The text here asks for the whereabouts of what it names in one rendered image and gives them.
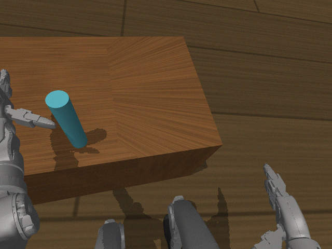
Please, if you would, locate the right robot foot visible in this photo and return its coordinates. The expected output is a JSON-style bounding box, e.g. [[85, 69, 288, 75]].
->
[[163, 214, 182, 249]]

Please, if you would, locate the right robot arm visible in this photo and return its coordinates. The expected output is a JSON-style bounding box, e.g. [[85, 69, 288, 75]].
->
[[286, 238, 321, 249]]

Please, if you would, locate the can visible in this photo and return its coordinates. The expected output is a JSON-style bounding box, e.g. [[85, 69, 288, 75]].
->
[[45, 90, 88, 148]]

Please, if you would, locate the left robot hand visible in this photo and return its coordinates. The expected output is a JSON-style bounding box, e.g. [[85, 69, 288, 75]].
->
[[0, 69, 56, 129]]

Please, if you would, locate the left robot arm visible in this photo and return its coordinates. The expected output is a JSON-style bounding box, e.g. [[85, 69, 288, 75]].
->
[[0, 117, 40, 249]]

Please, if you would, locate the right robot hand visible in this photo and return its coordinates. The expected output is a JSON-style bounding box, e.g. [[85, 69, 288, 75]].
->
[[251, 163, 311, 249]]

